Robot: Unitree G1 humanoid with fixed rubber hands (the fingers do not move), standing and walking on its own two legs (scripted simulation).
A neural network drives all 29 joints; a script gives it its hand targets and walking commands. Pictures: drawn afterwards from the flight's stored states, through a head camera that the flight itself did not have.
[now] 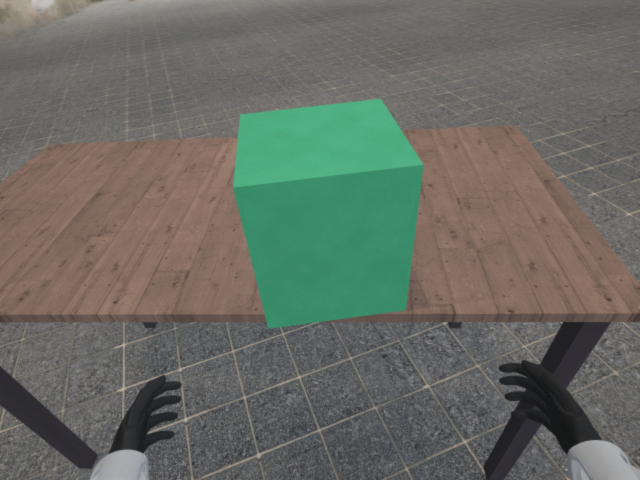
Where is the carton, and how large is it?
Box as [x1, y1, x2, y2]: [233, 99, 423, 328]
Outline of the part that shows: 380,99 240,114 233,189 268,328 405,309 423,165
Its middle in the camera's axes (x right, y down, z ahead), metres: +0.01 -0.04 +0.58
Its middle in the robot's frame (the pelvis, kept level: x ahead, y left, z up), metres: +0.47 +0.00 +0.13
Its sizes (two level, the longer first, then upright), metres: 0.210 0.200 0.250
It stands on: a table, 0.79 m high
